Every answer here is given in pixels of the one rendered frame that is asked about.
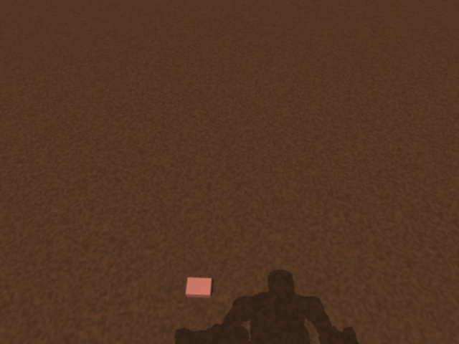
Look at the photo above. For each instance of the small box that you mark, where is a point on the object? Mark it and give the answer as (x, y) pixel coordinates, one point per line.
(199, 287)

